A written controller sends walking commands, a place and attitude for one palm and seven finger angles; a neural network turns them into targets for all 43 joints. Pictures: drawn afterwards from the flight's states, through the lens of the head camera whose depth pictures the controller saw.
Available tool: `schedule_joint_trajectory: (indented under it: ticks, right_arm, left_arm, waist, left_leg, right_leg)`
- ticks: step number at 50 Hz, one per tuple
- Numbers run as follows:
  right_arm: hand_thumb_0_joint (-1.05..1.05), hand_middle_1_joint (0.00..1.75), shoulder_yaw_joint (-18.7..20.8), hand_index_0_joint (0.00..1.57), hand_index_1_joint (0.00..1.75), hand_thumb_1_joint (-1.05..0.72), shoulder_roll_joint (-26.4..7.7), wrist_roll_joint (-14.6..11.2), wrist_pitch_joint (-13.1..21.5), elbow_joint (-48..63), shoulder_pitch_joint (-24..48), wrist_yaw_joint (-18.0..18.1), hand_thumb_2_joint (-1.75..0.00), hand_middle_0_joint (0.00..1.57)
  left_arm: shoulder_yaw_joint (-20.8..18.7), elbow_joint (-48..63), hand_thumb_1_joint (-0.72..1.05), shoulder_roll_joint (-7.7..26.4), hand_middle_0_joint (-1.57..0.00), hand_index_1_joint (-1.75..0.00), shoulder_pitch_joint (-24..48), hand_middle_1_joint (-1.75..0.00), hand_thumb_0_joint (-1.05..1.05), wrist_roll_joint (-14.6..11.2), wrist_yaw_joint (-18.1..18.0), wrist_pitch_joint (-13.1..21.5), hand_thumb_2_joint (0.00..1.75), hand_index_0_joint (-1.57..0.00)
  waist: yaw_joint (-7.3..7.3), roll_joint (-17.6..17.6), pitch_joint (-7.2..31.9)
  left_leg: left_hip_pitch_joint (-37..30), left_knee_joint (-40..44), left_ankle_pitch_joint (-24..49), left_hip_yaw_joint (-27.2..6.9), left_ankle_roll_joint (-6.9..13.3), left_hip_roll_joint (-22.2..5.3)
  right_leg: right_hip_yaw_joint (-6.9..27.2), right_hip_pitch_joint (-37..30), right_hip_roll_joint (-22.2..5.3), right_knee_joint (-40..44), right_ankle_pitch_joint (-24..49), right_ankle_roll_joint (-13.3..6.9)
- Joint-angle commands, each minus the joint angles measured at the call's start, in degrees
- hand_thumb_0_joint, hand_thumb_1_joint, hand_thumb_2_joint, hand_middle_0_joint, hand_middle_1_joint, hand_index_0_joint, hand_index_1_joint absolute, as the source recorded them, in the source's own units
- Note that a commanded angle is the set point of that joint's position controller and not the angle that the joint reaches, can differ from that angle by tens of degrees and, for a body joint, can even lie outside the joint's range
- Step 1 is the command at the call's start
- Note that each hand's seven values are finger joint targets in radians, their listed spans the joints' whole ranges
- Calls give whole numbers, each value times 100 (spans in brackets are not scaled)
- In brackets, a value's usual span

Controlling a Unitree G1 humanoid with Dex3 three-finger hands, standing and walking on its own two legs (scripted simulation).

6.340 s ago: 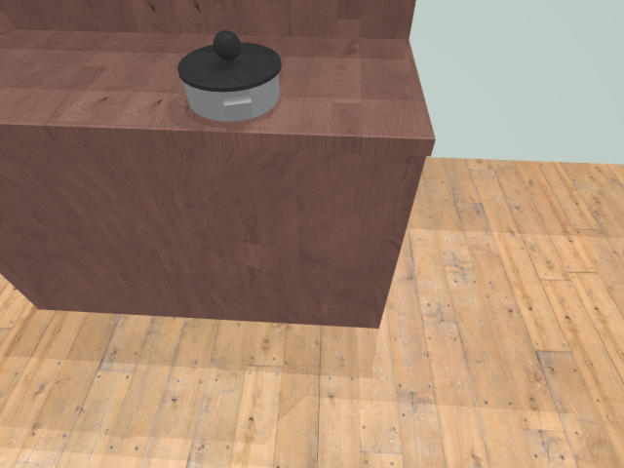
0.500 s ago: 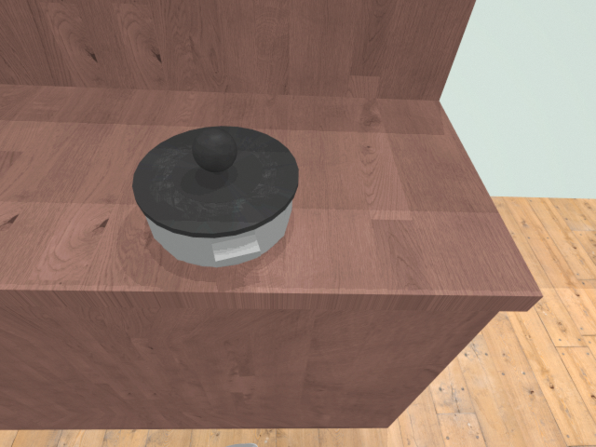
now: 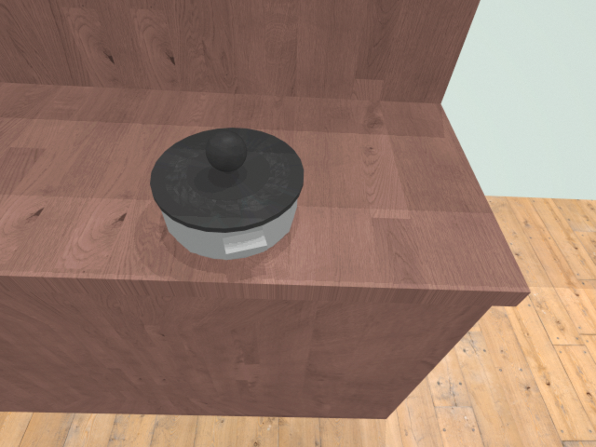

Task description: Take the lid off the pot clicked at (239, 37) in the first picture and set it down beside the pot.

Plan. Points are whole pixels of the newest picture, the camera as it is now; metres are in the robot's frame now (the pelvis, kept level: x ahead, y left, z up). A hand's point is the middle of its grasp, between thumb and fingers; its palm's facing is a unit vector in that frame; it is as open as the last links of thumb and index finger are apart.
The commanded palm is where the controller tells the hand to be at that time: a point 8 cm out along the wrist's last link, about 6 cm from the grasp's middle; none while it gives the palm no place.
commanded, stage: look again from close up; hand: left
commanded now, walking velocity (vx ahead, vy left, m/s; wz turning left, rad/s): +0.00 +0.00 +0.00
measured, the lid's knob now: (226, 151) +0.44 +0.14 +0.17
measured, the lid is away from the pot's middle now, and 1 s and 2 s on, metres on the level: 0.00 0.00 0.00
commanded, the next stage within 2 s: shuffle to correct the standing spot in 1.52 s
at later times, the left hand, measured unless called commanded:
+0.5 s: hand out of the picture +0.02 +0.16 -0.17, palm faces +0.03 -0.98 -0.17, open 7.4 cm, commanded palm none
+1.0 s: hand out of the picture +0.05 +0.16 -0.18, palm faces +0.04 -0.99 -0.17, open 7.4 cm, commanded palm none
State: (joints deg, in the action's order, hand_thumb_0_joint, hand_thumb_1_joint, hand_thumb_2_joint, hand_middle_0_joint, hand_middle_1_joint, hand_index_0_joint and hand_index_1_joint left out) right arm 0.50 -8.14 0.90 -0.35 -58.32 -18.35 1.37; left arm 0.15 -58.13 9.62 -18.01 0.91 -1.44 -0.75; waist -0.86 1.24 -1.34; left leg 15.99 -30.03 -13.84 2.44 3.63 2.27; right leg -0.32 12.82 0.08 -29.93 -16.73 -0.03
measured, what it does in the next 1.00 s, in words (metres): shifts its weight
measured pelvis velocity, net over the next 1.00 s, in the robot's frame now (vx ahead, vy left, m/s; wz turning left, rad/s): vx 0.06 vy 0.00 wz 0.01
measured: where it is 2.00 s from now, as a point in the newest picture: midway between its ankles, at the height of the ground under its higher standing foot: outside the picture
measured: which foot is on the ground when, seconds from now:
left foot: down 0.00-1.00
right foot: down 0.00-1.00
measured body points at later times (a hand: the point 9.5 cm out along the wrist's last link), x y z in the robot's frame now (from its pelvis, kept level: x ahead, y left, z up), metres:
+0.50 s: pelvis +0.03 +0.00 +0.00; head +0.05 +0.01 +0.45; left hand +0.02 +0.22 -0.16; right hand +0.03 -0.22 -0.15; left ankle +0.03 +0.08 -0.73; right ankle -0.01 -0.12 -0.73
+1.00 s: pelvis +0.06 +0.00 +0.00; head +0.09 +0.01 +0.45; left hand +0.05 +0.21 -0.16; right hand +0.05 -0.22 -0.15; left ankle +0.03 +0.08 -0.73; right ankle -0.01 -0.12 -0.73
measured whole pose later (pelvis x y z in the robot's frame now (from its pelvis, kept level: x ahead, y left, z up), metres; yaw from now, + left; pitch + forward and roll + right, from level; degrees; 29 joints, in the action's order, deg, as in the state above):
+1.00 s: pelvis +0.06 +0.00 +0.00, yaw +0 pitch +0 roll +0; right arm -0.3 -7.2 0.5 1.1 -64.3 -16.7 2.6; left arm 0.4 -62.9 7.7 -17.0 0.4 -2.6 0.5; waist -0.4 1.2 -2.8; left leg 9.3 -25.8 -17.0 1.9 3.6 3.3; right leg -0.5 5.5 -0.7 -24.6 -19.5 0.3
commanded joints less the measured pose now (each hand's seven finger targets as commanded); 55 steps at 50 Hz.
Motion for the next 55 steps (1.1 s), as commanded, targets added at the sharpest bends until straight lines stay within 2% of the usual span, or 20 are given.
schedule_joint_trajectory:
  ticks: [1, 3, 10, 13, 16, 18, 22, 23, 27, 28, 32, 33, 37, 38, 42, 43, 47, 48, 50, 55]
  right_arm:
    - [0, 30, 111, 20, 30, -90, -574, -45, 197, 262, -58, 12, -90, 20]
    - [0, 30, 115, 20, 30, -90, -525, -49, 191, 214, -99, 4, -90, 20]
    - [0, 30, 98, 20, 30, -90, -533, -43, 177, 86, -114, 5, -90, 20]
    - [0, 30, 82, 20, 30, -90, -456, -55, 187, 43, -162, 7, -90, 20]
    - [0, 30, 74, 20, 30, -90, -509, -54, 191, -22, -171, 22, -90, 20]
    - [0, 30, 64, 20, 30, -90, -466, -62, 202, -53, -191, 23, -90, 20]
    - [0, 30, 47, 20, 30, -90, -469, -64, 200, -131, -174, 38, -90, 20]
    - [0, 30, 50, 20, 30, -90, -430, -71, 208, -145, -189, 37, -90, 20]
    - [0, 30, 38, 20, 30, -90, -460, -70, 208, -234, -222, 60, -90, 20]
    - [0, 30, 35, 20, 30, -90, -428, -74, 219, -233, -233, 62, -90, 20]
    - [0, 30, 25, 20, 30, -90, -439, -70, 221, -320, -252, 84, -90, 20]
    - [0, 30, 28, 20, 30, -90, -407, -76, 227, -327, -262, 82, -90, 20]
    - [0, 30, 23, 20, 30, -90, -412, -77, 224, -386, -279, 99, -90, 20]
    - [0, 30, 21, 20, 30, -90, -390, -81, 232, -389, -287, 94, -90, 20]
    - [0, 30, 16, 20, 30, -90, -400, -75, 236, -443, -308, 108, -90, 20]
    - [0, 30, 15, 20, 30, -90, -378, -75, 242, -444, -314, 110, -90, 20]
    - [0, 30, 17, 20, 30, -90, -387, -73, 238, -480, -330, 130, -90, 20]
    - [0, 30, 15, 20, 30, -90, -379, -77, 247, -477, -342, 126, -90, 20]
    - [0, 30, 8, 20, 30, -90, -391, -79, 243, -494, -343, 135, -90, 20]
    - [0, 30, 8, 20, 30, -90, -405, -81, 256, -515, -390, 151, -90, 20]
  left_arm:
    - [-109, 98, 90, 475, -20, -30, -349, -30, 0, -7, -53, 141, 90, -20]
    - [-110, 76, 90, 491, -20, -30, -309, -30, 0, -8, -53, 151, 90, -20]
    - [-101, -30, 90, 467, -20, -30, -252, -30, 0, 3, -66, 150, 90, -20]
    - [-100, -71, 90, 468, -20, -30, -285, -30, 0, -3, -69, 175, 90, -20]
    - [-86, -123, 90, 445, -20, -30, -275, -30, 0, -9, -80, 169, 90, -20]
    - [-91, -133, 90, 462, -20, -30, -316, -30, 0, -15, -83, 184, 90, -20]
    - [-76, -211, 90, 424, -20, -30, -342, -30, 0, -17, -99, 183, 90, -20]
    - [-79, -214, 90, 445, -20, -30, -372, -30, 0, -21, -100, 197, 90, -20]
    - [-67, -264, 90, 405, -20, -30, -375, -30, 0, -31, -121, 192, 90, -20]
    - [-78, -267, 90, 410, -20, -30, -389, -30, 0, -37, -118, 193, 90, -20]
    - [-67, -340, 90, 359, -20, -30, -416, -30, 0, -35, -136, 182, 90, -20]
    - [-74, -336, 90, 379, -20, -30, -426, -30, 0, -43, -135, 186, 90, -20]
    - [-70, -372, 90, 334, -20, -30, -433, -30, 0, -43, -152, 187, 90, -20]
    - [-75, -365, 90, 354, -20, -30, -444, -30, 0, -51, -150, 188, 90, -20]
    - [-70, -396, 90, 324, -20, -30, -462, -30, 0, -50, -161, 194, 90, -20]
    - [-82, -384, 90, 338, -20, -30, -475, -30, 0, -64, -162, 198, 90, -20]
    - [-76, -415, 90, 286, -20, -30, -472, -30, 0, -63, -177, 194, 90, -20]
    - [-81, -401, 90, 319, -20, -30, -494, -30, 0, -73, -173, 198, 90, -20]
    - [-82, -414, 90, 293, -20, -30, -486, -30, 0, -69, -180, 188, 90, -20]
    - [-81, -432, 90, 285, -20, -30, -512, -30, 0, -76, -190, 198, 90, -20]
  waist:
    - [-29, -376, -106]
    - [-9, -111, -58]
    - [43, -192, -236]
    - [33, 32, -241]
    - [64, -167, -202]
    - [37, 29, -146]
    - [54, -166, -188]
    - [31, 77, -147]
    - [62, -165, -125]
    - [45, -48, -115]
    - [49, -212, -152]
    - [30, -15, -150]
    - [46, -127, -186]
    - [32, 48, -159]
    - [46, -150, -100]
    - [28, -17, -99]
    - [54, -157, -106]
    - [32, -3, -92]
    - [48, -153, -113]
    - [58, -58, -34]
  left_leg:
    - [-4, 1158, -257, -1100, 115, -903]
    - [-65, 1128, -278, -1055, 89, -861]
    - [-117, 1059, -215, -951, 42, -763]
    - [-164, 983, 27, -873, 35, -750]
    - [-327, 916, 287, -833, 21, -743]
    - [-359, 889, 490, -839, 39, -759]
    - [-485, 821, 765, -776, 20, -743]
    - [-465, 781, 840, -781, 29, -746]
    - [-624, 745, 1153, -761, 17, -756]
    - [-612, 748, 1237, -783, 36, -773]
    - [-734, 741, 1499, -756, 31, -791]
    - [-700, 723, 1527, -789, 47, -799]
    - [-772, 715, 1660, -759, 29, -789]
    - [-728, 701, 1677, -775, 41, -796]
    - [-860, 699, 1871, -749, 22, -784]
    - [-838, 668, 1917, -767, 36, -799]
    - [-972, 673, 2196, -742, 27, -809]
    - [-944, 658, 2191, -762, 35, -817]
    - [-962, 686, 2200, -750, 35, -816]
    - [-1046, 664, 2464, -756, 36, -817]
  right_leg:
    - [316, 19, -409, 526, 189, -251]
    - [336, -27, -431, 610, 205, -259]
    - [400, 68, -522, 713, 169, -282]
    - [434, 13, -551, 805, 324, -294]
    - [434, 24, -571, 747, 463, -290]
    - [411, -92, -553, 763, 616, -285]
    - [418, -69, -600, 753, 774, -277]
    - [425, -163, -583, 789, 878, -275]
    - [407, -177, -609, 733, 1024, -276]
    - [381, -230, -576, 740, 1062, -273]
    - [344, -224, -600, 716, 1100, -259]
    - [322, -287, -572, 741, 1145, -253]
    - [342, -297, -624, 749, 1247, -256]
    - [330, -378, -598, 758, 1317, -262]
    - [337, -402, -650, 738, 1470, -258]
    - [314, -457, -620, 752, 1513, -264]
    - [310, -436, -647, 738, 1635, -249]
    - [285, -491, -625, 757, 1645, -246]
    - [295, -472, -645, 761, 1590, -240]
    - [284, -579, -669, 762, 1838, -240]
